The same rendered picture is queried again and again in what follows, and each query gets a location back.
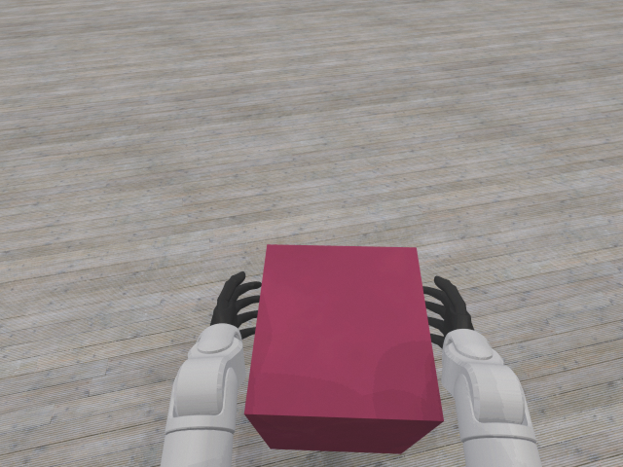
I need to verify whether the robot left hand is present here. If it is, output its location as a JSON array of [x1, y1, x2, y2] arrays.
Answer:
[[210, 271, 262, 340]]

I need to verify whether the left robot forearm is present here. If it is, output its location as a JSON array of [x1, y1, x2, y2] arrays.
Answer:
[[161, 323, 246, 467]]

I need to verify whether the robot right hand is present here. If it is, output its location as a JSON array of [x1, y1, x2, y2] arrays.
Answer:
[[422, 275, 474, 349]]

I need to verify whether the carton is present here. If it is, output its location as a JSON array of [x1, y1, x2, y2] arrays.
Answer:
[[244, 244, 444, 454]]

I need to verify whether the right robot forearm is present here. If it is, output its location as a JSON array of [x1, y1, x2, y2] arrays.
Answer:
[[441, 329, 542, 467]]

